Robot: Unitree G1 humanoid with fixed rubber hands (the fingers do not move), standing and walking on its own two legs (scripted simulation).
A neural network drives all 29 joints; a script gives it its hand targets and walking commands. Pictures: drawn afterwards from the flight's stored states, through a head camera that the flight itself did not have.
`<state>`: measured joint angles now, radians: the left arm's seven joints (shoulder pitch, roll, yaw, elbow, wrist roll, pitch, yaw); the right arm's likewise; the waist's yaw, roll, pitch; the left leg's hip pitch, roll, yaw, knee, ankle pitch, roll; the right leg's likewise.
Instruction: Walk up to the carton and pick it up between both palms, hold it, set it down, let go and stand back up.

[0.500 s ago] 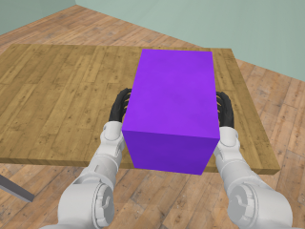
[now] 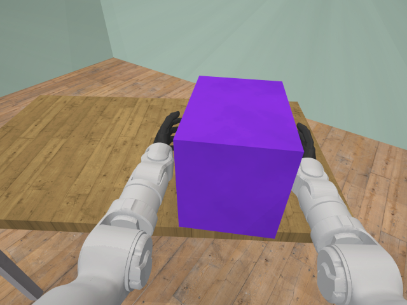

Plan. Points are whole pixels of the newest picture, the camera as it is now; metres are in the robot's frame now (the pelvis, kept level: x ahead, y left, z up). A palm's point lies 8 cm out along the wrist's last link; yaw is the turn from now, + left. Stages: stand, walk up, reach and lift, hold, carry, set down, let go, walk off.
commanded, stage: reach and lift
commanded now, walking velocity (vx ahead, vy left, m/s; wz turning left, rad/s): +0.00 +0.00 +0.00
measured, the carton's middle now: (233, 149) +0.44 -0.03 +0.12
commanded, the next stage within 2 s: hold in 1.24 s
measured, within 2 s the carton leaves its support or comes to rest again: neither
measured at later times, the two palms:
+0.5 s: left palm (154, 137) +0.39 +0.13 +0.19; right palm (303, 151) +0.38 -0.16 +0.16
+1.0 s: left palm (152, 139) +0.38 +0.14 +0.19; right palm (303, 148) +0.38 -0.16 +0.17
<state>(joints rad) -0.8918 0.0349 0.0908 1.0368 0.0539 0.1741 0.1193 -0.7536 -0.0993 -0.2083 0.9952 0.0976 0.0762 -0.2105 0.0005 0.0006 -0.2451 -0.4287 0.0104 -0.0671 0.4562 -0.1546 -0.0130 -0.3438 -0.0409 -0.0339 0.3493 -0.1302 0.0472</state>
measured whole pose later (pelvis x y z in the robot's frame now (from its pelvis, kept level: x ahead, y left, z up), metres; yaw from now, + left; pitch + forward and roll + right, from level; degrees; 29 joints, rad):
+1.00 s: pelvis -0.01 +0.00 +0.00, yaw +0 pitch +1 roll -2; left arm -0.84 0.02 0.17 0.66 0.05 0.58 0.13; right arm -0.80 -0.13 -0.11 0.82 0.20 0.38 -0.23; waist 0.00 0.00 -0.17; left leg -0.33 0.01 -0.07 0.46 -0.16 -0.01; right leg -0.24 -0.04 -0.03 0.35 -0.13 0.05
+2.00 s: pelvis -0.01 +0.00 +0.00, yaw +0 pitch +1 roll -2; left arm -0.80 0.02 0.19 0.43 0.05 0.75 0.13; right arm -0.81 -0.15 -0.07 0.65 0.26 0.54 -0.26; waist 0.00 0.00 -0.19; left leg -0.32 0.01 -0.07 0.46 -0.16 -0.01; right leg -0.23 -0.04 -0.03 0.35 -0.13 0.05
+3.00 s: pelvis -0.01 +0.00 +0.00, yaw +0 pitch +1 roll -2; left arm -0.80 0.02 0.20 0.42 0.05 0.77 0.13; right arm -0.81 -0.15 -0.05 0.65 0.26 0.57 -0.27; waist 0.00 0.00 -0.20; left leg -0.31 0.01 -0.07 0.46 -0.16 -0.01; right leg -0.23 -0.04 -0.03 0.35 -0.13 0.05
